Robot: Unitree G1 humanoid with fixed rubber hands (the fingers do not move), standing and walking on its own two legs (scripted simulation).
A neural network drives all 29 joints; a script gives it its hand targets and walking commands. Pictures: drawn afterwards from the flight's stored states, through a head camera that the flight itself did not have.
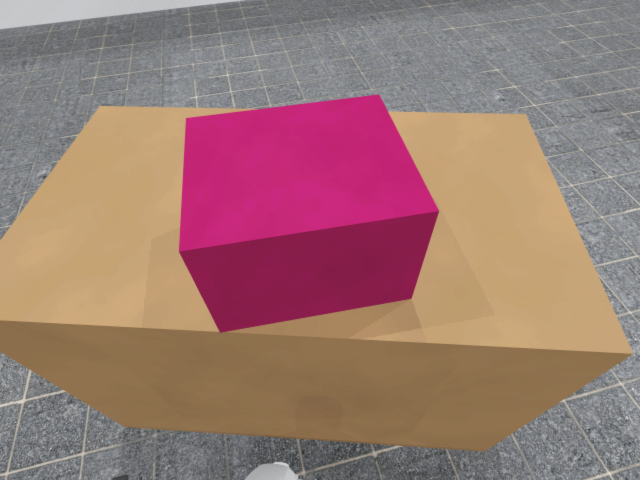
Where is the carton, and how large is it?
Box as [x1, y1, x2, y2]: [179, 95, 438, 332]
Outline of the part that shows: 379,95 370,95 186,118 179,252 220,332 411,298 438,210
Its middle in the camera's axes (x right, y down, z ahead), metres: -0.03 -0.05 +0.60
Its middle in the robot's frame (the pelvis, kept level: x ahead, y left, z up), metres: +0.50 +0.06 +0.03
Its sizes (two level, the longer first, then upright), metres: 0.300 0.257 0.202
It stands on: a pedestal, 0.69 m high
